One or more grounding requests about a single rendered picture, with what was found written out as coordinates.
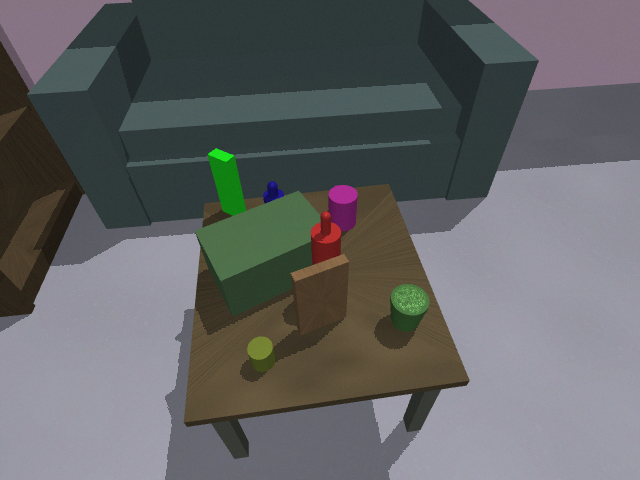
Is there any coffee table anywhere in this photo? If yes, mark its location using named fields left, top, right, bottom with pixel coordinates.
left=184, top=184, right=470, bottom=459

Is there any sofa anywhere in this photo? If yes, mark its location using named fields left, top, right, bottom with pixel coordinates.
left=27, top=0, right=539, bottom=229

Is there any bookshelf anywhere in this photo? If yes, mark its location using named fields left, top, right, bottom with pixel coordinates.
left=0, top=41, right=85, bottom=317

